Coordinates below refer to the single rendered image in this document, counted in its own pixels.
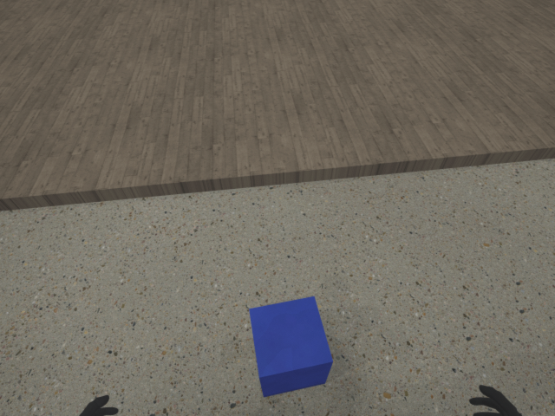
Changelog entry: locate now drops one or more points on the robot right hand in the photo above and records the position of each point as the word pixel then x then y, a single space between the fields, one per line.
pixel 496 400

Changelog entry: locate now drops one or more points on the carton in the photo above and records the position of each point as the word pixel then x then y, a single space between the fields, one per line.
pixel 291 346

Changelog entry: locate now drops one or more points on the robot left hand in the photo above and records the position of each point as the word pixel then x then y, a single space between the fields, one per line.
pixel 94 408

